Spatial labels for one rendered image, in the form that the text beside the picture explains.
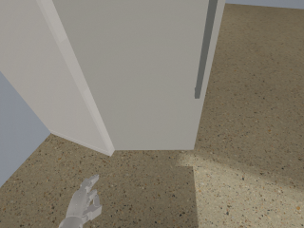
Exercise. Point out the robot left forearm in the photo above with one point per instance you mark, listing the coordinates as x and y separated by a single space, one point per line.
71 222

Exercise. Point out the left robot hand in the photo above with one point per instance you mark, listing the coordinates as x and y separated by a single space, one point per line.
79 204

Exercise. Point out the fridge door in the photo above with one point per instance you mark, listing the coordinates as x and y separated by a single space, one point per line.
140 60

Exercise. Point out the handle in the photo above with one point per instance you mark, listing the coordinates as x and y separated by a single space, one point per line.
210 18

